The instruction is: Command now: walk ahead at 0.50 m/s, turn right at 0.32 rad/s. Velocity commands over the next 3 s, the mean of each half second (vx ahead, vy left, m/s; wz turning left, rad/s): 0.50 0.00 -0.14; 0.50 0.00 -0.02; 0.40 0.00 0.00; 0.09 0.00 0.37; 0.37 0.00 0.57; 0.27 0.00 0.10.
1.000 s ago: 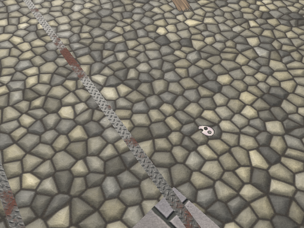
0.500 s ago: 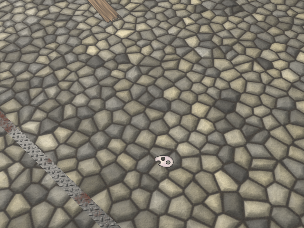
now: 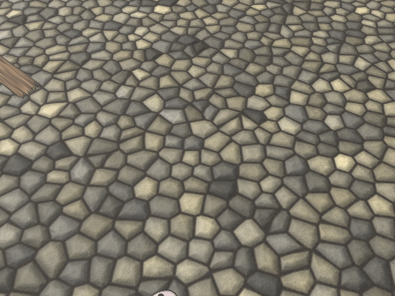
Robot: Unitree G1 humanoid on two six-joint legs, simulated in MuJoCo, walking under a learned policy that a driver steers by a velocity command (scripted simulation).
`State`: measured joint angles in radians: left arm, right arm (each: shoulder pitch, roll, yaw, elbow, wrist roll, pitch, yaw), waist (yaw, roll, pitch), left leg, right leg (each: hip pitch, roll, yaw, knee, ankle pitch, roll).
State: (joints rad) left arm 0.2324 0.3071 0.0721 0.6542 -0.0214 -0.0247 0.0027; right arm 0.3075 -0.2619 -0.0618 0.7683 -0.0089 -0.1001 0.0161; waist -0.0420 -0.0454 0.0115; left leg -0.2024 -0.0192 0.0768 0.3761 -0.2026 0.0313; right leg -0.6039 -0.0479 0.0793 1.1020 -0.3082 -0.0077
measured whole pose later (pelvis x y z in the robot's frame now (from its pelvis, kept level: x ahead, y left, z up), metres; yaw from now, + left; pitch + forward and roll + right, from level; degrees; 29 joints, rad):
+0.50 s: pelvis +0.26 -0.07 +0.00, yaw -3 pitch +1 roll +0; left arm 0.33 0.26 0.05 0.76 0.00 -0.08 -0.03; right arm 0.18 -0.31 -0.05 0.77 0.01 -0.07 0.01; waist 0.03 0.05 0.01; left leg -0.64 0.12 -0.02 1.02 -0.20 -0.02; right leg -0.17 0.06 -0.04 0.32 -0.17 -0.07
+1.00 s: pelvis +0.54 -0.02 +0.00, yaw -2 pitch +1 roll +1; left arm 0.23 0.30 0.05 0.79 -0.01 -0.07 0.00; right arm 0.28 -0.27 -0.05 0.81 -0.01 -0.09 0.03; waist -0.03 -0.04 0.02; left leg -0.24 -0.06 0.06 0.37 -0.15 0.07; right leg -0.56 -0.09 0.04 1.09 -0.29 -0.02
